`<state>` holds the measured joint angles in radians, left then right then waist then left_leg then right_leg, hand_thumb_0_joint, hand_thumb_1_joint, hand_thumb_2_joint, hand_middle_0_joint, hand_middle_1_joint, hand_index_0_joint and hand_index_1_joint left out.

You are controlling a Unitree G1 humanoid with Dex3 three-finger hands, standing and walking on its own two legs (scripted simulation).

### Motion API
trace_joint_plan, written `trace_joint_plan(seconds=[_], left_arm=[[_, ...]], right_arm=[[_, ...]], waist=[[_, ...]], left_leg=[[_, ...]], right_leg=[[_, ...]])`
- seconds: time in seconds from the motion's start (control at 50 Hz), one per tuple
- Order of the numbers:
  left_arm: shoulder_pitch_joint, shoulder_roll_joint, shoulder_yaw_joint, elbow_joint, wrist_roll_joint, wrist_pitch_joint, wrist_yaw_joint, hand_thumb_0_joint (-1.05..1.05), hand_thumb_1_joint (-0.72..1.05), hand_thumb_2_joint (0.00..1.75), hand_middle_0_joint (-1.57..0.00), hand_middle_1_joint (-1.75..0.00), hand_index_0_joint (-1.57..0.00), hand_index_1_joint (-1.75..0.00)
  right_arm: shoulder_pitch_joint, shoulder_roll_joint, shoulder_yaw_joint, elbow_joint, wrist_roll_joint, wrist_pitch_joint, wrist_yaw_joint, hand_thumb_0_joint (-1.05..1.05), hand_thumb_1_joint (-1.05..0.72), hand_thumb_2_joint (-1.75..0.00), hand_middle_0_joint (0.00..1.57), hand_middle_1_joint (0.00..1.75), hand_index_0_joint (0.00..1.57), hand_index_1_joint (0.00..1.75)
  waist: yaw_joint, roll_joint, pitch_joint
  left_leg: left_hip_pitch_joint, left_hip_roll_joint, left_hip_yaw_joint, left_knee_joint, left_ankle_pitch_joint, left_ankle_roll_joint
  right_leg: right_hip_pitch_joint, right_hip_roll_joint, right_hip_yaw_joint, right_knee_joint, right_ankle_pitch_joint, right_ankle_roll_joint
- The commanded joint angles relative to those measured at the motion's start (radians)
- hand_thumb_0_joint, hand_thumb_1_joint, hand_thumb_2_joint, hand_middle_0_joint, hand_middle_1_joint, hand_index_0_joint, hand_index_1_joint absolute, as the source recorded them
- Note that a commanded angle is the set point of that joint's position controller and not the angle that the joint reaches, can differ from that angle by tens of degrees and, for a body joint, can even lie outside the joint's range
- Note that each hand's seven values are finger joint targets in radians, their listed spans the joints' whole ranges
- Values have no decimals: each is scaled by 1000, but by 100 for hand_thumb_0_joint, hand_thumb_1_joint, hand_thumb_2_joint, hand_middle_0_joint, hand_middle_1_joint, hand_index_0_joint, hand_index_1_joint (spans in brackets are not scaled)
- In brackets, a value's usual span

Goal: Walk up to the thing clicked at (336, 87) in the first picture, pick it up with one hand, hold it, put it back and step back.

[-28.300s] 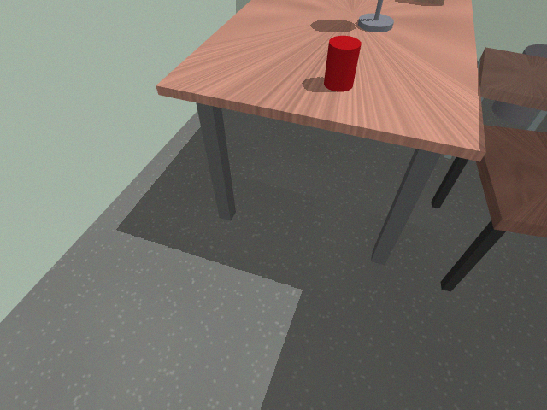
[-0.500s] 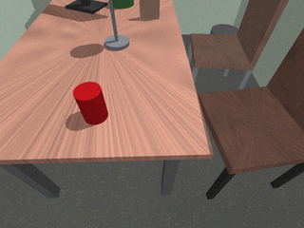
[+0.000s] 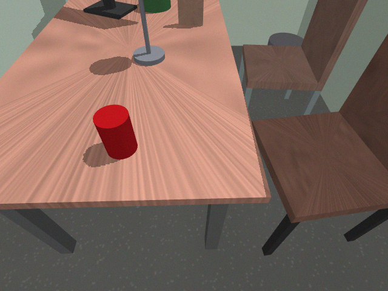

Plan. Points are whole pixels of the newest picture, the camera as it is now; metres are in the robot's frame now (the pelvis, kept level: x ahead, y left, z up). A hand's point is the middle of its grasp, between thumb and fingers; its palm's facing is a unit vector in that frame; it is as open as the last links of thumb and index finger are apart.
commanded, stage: stand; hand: left
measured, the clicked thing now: (117, 132) +0.50 +0.22 +0.01
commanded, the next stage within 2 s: step back in 0.50 s
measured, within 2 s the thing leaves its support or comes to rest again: neither
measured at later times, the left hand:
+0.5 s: hand out of the picture +0.06 +0.25 -0.16, palm faces -0.03 -0.94 -0.34, open 7.4 cm
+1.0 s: hand out of the picture -0.02 +0.24 -0.15, palm faces +0.03 -0.90 -0.43, open 7.4 cm
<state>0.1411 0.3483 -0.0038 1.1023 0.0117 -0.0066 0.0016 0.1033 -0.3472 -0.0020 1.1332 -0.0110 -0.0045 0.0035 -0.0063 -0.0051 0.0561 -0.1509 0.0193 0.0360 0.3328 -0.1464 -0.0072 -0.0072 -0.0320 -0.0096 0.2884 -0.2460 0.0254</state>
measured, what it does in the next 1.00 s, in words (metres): walks backwards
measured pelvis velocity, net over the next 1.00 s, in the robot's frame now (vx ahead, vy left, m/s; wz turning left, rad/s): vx -0.10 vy -0.03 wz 0.06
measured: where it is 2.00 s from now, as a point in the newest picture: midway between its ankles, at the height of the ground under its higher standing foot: outside the picture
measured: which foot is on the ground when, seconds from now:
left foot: down 0.00-0.76, up 0.78-1.00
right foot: down 0.00-1.00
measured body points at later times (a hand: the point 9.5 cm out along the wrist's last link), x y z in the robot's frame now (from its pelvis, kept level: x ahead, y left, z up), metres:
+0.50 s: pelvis +0.00 +0.00 +0.00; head +0.01 +0.00 +0.45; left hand +0.06 +0.30 -0.13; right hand +0.07 -0.30 -0.13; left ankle +0.02 +0.12 -0.75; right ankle -0.06 -0.13 -0.75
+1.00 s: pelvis -0.10 -0.03 -0.02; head -0.02 -0.05 +0.42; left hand -0.02 +0.29 -0.13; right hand +0.02 -0.35 -0.16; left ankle -0.14 +0.10 -0.68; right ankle -0.07 -0.14 -0.75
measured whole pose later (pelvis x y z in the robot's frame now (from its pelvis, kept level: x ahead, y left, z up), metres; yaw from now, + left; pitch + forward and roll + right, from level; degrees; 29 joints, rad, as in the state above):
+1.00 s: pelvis -0.10 -0.03 -0.02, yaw +3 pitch -1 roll +1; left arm 0.12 0.34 0.05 0.88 0.03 0.03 0.02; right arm 0.11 -0.43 -0.04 0.93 0.00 0.07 -0.02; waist 0.02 0.05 0.19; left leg -0.43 -0.10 -0.12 1.11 -0.51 -0.01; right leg -0.31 -0.03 -0.05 0.61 -0.29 -0.02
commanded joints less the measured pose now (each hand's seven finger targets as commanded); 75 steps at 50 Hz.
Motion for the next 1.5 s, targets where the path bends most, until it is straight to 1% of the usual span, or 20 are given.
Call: trace_joint_plan(seconds=[0.0,0.46,0.54,0.66,0.7,0.76,0.78,0.8,0.84,0.94,1.02,1.1,1.12,1.14,1.16,1.22,1.34,1.44,1.46,1.48], left_arm=[[-13,216,46,-57,1,-20,14,0,90,90,-20,-30,-20,-30],[-15,219,47,-53,-1,-20,12,0,90,90,-20,-30,-20,-30],[9,234,89,-116,-26,8,24,0,90,90,-20,-30,-20,-30],[91,210,102,-159,-10,48,16,0,90,90,-20,-30,-20,-30],[159,204,111,-150,-7,46,9,0,90,90,-20,-30,-20,-30],[21,367,144,-229,25,14,13,0,90,90,-20,-30,-20,-30],[-37,398,145,-259,31,12,17,0,90,90,-20,-30,-20,-30],[-83,359,144,-279,27,11,22,0,90,90,-20,-30,-20,-30],[-159,294,133,-302,28,9,24,0,90,90,-20,-30,-20,-30],[34,259,132,-297,18,13,43,0,90,90,-20,-30,-20,-30],[38,295,145,-327,10,23,47,0,90,90,-20,-30,-20,-30],[-26,291,132,-366,-4,38,30,0,90,90,-20,-30,-20,-30],[-9,252,124,-378,-7,39,27,0,90,90,-20,-30,-20,-30],[-72,235,124,-385,-14,40,36,0,90,90,-20,-30,-20,-30],[-125,245,137,-376,4,43,45,0,90,90,-20,-30,-20,-30],[13,225,132,-311,-19,45,41,0,90,90,-20,-30,-20,-30],[30,203,124,-329,-3,24,29,0,90,90,-20,-30,-20,-30],[143,216,134,-272,21,1,25,0,90,90,-20,-30,-20,-30],[145,270,149,-275,33,-6,26,0,90,90,-20,-30,-20,-30],[104,378,175,-298,25,-5,19,0,90,90,-20,-30,-20,-30]], right_arm=[[-27,-209,-44,-53,3,-23,-12,0,-90,-90,20,30,20,30],[-21,-206,-41,-51,5,-27,-13,0,-90,-90,20,30,20,30],[-21,-265,-78,-112,25,3,-10,0,-90,-90,20,30,20,30],[-99,-307,-114,-220,2,35,-18,0,-90,-90,20,30,20,30],[-152,-297,-112,-255,2,45,-15,0,-90,-90,20,30,20,30],[-81,-177,-79,-269,14,69,-19,0,-90,-90,20,30,20,30],[-36,-205,-93,-259,9,73,-28,0,-90,-90,20,30,20,30],[-16,-239,-103,-252,15,72,-24,0,-90,-90,20,30,20,30],[59,-264,-114,-228,26,66,-22,0,-90,-90,20,30,20,30],[-22,-245,-81,-280,6,48,-31,0,-90,-90,20,30,20,30],[22,-237,-82,-292,-7,39,-28,0,-90,-90,20,30,20,30],[134,-246,-107,-246,-18,30,-16,0,-90,-90,20,30,20,30],[121,-312,-125,-264,-30,28,-13,0,-90,-90,20,30,20,30],[69,-402,-138,-280,-14,33,-4,0,-90,-90,20,30,20,30],[84,-408,-144,-281,-21,29,-8,0,-90,-90,20,30,20,30],[-53,-294,-107,-314,-19,28,-26,0,-90,-90,20,30,20,30],[24,-271,-105,-326,-14,32,-31,0,-90,-90,20,30,20,30],[-24,-283,-104,-351,7,52,-18,0,-90,-90,20,30,20,30],[-27,-240,-92,-358,13,53,-15,0,-90,-90,20,30,20,30],[-60,-197,-83,-378,17,53,-17,0,-90,-90,20,30,20,30]], waist=[[0,-13,-67],[0,-10,-64],[2,47,-119],[31,215,-146],[78,179,-130],[25,-187,4],[15,-198,-13],[-4,-164,-8],[-46,-114,-28],[83,-107,-105],[68,-180,-154],[-11,-120,-147],[-8,50,-163],[-41,287,-139],[-77,256,-113],[33,130,-66],[-17,167,-93],[29,155,-155],[31,33,-133],[54,-230,-75]], left_leg=[[80,118,-105,-29,185,27],[87,120,-109,-30,207,26],[65,165,-133,106,571,128],[-139,308,-257,68,312,271],[-192,263,-216,179,235,223],[-342,-139,-177,668,-448,30],[-299,-128,-229,824,-498,39],[-279,-113,-245,908,-427,36],[-317,-125,-230,938,-325,11],[-433,-86,-186,732,-381,-14],[-322,-32,-120,455,-373,1],[-32,-22,-50,121,4,38],[34,152,-282,106,192,107],[-48,317,-462,37,309,264],[-110,383,-559,5,308,342],[-46,249,-281,101,385,249],[131,247,-251,178,431,265],[-40,191,-193,271,193,162],[-219,129,-169,362,18,99],[-346,-77,-73,556,-327,28]], right_leg=[[-80,-112,67,-50,180,-40],[-83,-112,69,-44,186,-41],[-125,-33,7,227,338,-55],[-163,36,23,563,-253,-88],[-136,12,36,416,-146,-88],[-282,-317,429,-3,292,-179],[-391,-383,478,6,337,-299],[-410,-350,433,23,313,-308],[-293,-218,238,106,374,-240],[63,-262,220,237,612,-261],[85,-281,217,296,712,-254],[-188,-182,129,363,401,-148],[-321,-77,82,472,178,-87],[-395,124,-6,666,-338,-45],[-404,129,133,861,-453,-38],[-502,133,182,1017,-314,-49],[-457,75,96,619,-289,6],[-148,63,12,122,55,-42],[-85,-58,223,106,77,-85],[-175,-279,503,38,153,-246]])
